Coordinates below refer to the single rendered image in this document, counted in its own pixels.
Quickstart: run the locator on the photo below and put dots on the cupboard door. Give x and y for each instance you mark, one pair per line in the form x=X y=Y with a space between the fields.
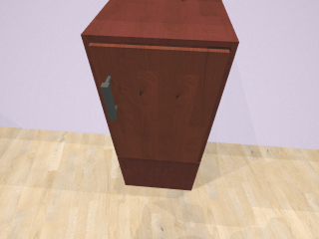
x=165 y=97

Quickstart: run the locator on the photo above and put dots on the handle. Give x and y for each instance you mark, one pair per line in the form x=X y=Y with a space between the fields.
x=108 y=99

